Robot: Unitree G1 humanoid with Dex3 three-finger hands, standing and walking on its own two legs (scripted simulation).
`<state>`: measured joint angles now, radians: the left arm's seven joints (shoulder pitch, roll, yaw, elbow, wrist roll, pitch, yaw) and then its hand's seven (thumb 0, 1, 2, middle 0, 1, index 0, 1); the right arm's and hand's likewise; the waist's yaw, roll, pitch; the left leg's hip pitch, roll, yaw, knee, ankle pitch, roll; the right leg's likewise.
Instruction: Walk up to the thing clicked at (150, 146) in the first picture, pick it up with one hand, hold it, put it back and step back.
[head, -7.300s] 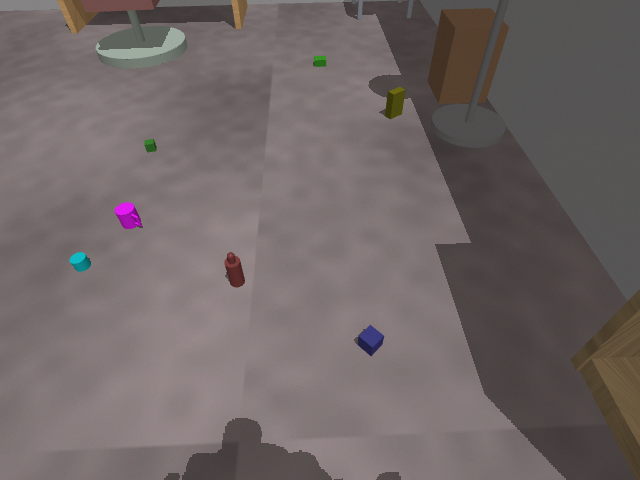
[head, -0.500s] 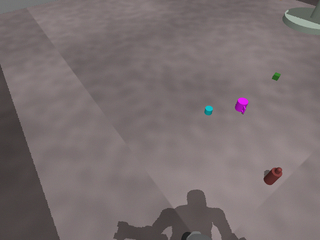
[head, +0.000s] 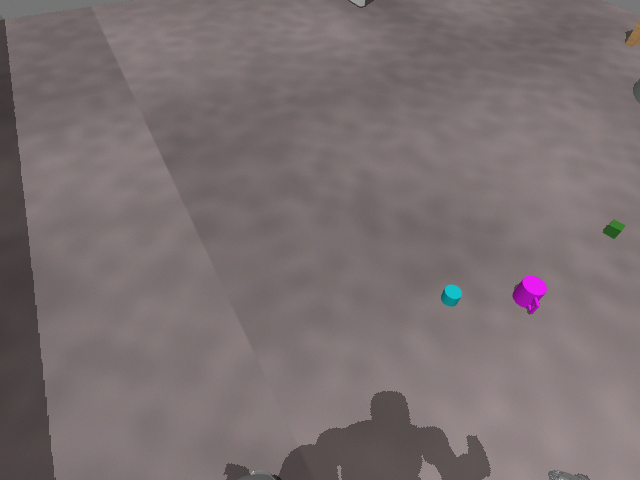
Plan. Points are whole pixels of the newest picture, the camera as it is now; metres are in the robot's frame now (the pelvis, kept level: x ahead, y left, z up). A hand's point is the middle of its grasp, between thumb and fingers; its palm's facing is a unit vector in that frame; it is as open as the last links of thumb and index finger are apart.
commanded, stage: walk up
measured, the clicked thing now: (614, 229) +1.23 -1.20 -0.73
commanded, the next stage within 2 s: none
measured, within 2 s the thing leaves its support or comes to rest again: neither
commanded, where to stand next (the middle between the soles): +0.75 -0.03 m, yaw +1 degrees
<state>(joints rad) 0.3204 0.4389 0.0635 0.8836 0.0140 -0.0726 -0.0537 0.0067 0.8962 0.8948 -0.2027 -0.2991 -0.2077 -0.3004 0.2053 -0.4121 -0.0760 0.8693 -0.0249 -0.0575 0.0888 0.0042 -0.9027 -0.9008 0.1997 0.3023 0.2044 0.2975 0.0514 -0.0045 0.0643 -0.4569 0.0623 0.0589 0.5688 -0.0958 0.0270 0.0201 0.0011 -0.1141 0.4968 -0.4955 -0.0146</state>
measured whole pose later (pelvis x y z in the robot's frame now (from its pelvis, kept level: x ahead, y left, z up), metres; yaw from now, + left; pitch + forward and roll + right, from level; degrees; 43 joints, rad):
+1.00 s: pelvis +0.40 -0.03 +0.00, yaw +3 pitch -2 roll +0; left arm 0.36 0.44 0.07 0.88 0.01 -0.06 -0.04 0.01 0.90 0.89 -0.20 -0.30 -0.21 -0.30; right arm 0.26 -0.41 -0.06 0.89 -0.03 -0.05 0.08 0.01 -0.90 -0.90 0.20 0.30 0.21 0.30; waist 0.04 -0.04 0.08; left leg -0.38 0.03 0.06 0.60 -0.18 0.02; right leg -0.14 -0.10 -0.13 0.69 -0.44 -0.02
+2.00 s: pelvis +0.67 -0.01 +0.01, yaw +2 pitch -3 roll -1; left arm 0.27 0.41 0.01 0.89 0.00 -0.02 0.01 0.01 0.90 0.89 -0.20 -0.30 -0.20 -0.30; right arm 0.18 -0.36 -0.03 0.88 -0.01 -0.03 0.03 0.00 -0.90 -0.90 0.20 0.30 0.21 0.30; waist 0.02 -0.04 0.12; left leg -0.36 0.03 0.06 0.61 -0.20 0.03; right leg -0.34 -0.02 0.00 0.91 -0.52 -0.03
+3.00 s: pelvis +0.71 -0.02 +0.03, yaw -1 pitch -2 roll +0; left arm 0.07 0.34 0.00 1.16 0.00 -0.01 -0.01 0.01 0.90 0.89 -0.20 -0.30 -0.21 -0.30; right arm 0.07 -0.35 0.00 1.17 0.00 -0.01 0.01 0.00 -0.90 -0.90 0.20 0.30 0.21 0.30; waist -0.02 0.00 0.06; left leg -0.16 0.04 0.09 0.33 -0.13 0.00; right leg -0.08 -0.02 -0.01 0.32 -0.20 0.02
